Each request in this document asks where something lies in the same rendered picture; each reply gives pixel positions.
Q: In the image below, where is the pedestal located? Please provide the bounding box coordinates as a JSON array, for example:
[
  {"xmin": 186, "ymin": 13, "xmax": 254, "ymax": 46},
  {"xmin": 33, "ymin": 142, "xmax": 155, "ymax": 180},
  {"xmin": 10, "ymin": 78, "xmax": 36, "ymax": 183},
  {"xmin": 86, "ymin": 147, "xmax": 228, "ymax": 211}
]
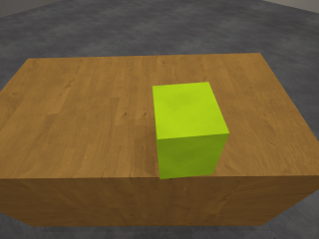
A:
[{"xmin": 0, "ymin": 53, "xmax": 319, "ymax": 227}]

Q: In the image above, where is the carton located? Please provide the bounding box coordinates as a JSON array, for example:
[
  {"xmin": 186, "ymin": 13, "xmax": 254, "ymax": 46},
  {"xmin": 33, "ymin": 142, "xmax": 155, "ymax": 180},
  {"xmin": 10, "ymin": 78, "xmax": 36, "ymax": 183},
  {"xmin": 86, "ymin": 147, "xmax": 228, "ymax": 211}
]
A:
[{"xmin": 153, "ymin": 82, "xmax": 229, "ymax": 179}]

